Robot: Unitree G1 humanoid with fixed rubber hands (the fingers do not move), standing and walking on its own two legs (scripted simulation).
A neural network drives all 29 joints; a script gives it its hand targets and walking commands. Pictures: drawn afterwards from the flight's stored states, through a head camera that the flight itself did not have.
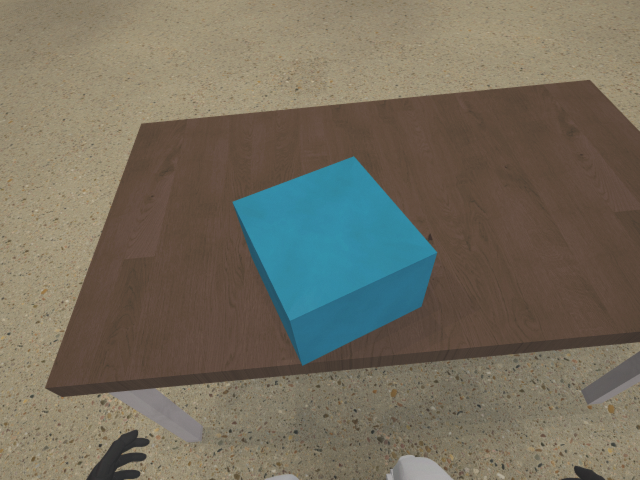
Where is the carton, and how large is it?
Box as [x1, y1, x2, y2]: [233, 156, 436, 365]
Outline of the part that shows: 353,156 233,201 251,256 302,365 421,306 436,254 435,250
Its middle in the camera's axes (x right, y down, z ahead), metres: +0.01 +0.02 +0.66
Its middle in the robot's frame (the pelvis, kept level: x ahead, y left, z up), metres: +0.47 +0.02 -0.06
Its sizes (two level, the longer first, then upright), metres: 0.246 0.231 0.160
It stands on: a table, 0.60 m high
